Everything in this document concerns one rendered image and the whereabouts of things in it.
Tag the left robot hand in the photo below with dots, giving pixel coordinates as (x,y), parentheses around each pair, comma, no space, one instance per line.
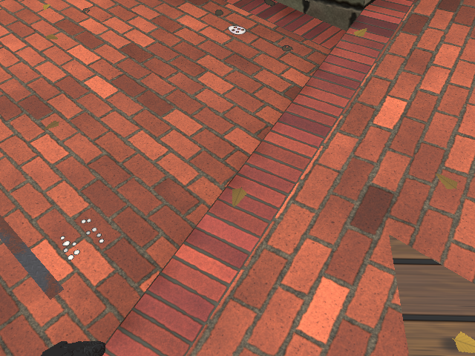
(85,348)

